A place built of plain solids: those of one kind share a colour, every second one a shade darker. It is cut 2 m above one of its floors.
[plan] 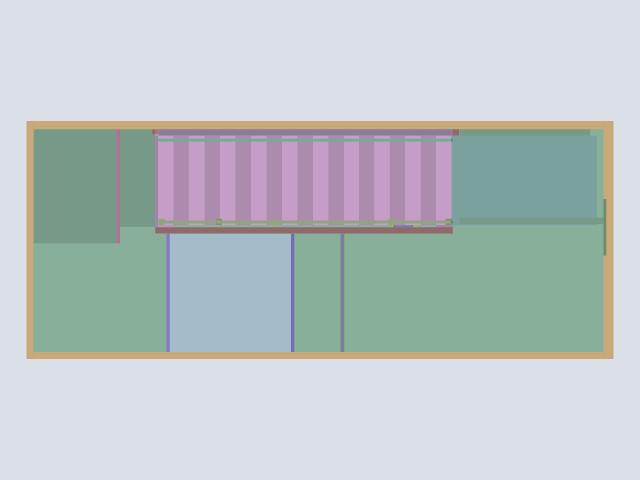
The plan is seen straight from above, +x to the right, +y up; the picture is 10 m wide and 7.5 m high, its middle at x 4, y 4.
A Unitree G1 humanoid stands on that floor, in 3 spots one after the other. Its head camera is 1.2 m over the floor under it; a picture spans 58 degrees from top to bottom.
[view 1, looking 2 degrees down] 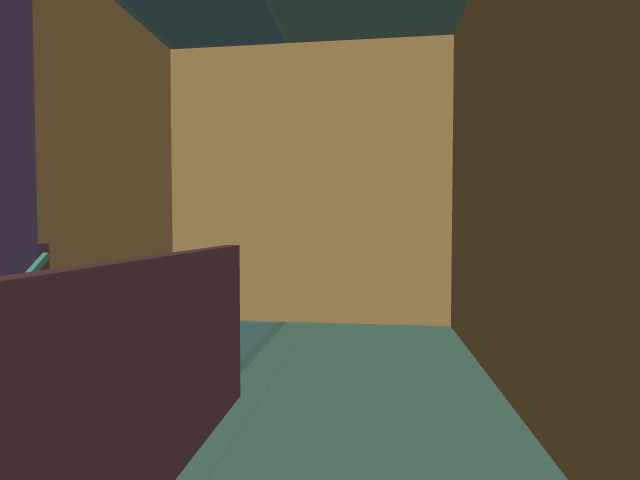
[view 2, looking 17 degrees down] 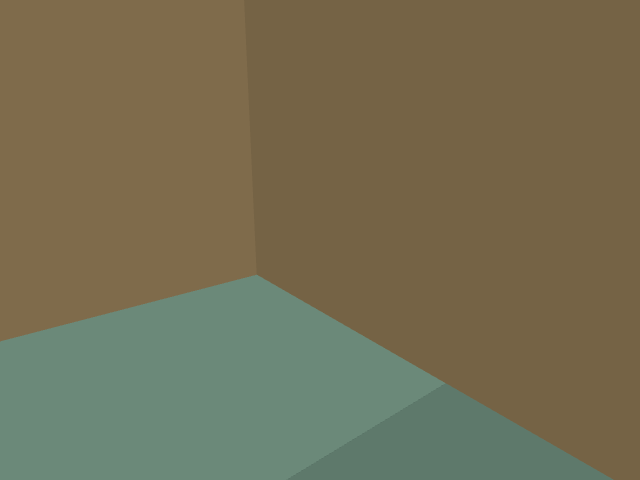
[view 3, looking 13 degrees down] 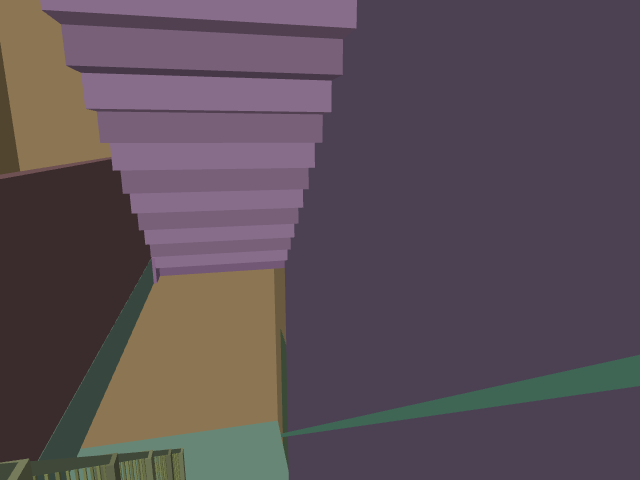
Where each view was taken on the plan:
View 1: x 3.14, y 3.17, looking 7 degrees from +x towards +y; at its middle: wall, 5.33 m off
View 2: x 1.02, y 4.93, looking -128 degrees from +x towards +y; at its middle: wall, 2.54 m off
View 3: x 6.36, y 4.93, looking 167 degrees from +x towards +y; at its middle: wall_wall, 3.19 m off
